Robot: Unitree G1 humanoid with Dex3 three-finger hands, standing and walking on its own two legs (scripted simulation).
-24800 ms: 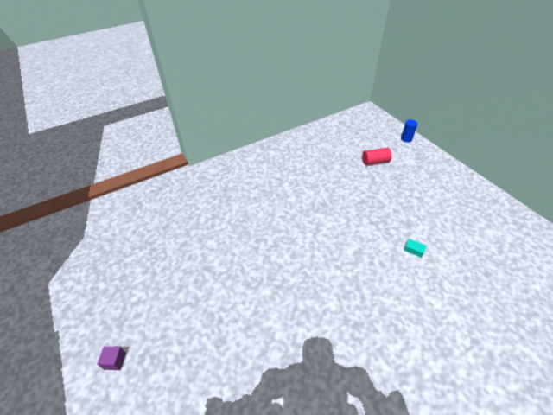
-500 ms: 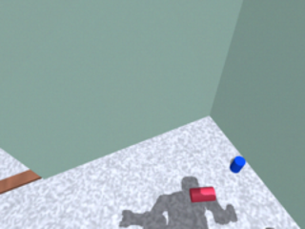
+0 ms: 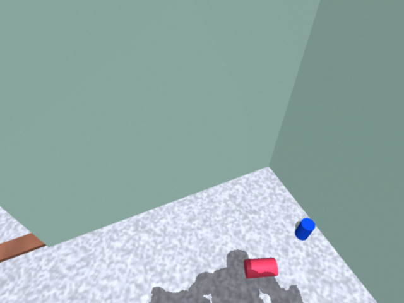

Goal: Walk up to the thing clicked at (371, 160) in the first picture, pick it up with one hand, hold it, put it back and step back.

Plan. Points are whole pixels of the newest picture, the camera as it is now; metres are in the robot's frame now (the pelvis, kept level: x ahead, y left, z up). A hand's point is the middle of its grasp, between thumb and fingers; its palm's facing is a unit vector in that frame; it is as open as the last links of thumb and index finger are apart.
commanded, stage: walk up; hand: right
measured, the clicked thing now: (260, 267) +0.43 -0.25 -0.74
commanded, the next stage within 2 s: stand in 0.72 s
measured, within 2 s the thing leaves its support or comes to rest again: neither
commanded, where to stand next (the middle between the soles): +0.04 -0.01 m, yaw +1 degrees
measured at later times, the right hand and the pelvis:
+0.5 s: hand out of the picture +0.09 -0.25 -0.15, palm faces +0.01 +0.94 -0.33, open 7.4 cm; pelvis +0.00 +0.00 +0.00, yaw +0 degrees
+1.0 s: hand out of the picture +0.08 -0.25 -0.15, palm faces -0.02 +0.94 -0.34, open 7.4 cm; pelvis +0.00 +0.01 +0.00, yaw +0 degrees
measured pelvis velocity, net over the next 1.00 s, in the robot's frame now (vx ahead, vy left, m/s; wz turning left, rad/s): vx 0.00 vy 0.01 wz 0.00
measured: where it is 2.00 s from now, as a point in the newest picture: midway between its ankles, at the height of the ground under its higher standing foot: outside the picture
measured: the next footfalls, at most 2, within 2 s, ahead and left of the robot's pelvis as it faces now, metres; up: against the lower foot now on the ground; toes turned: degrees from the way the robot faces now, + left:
none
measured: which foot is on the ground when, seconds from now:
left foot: down 0.00-1.00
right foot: down 0.00-1.00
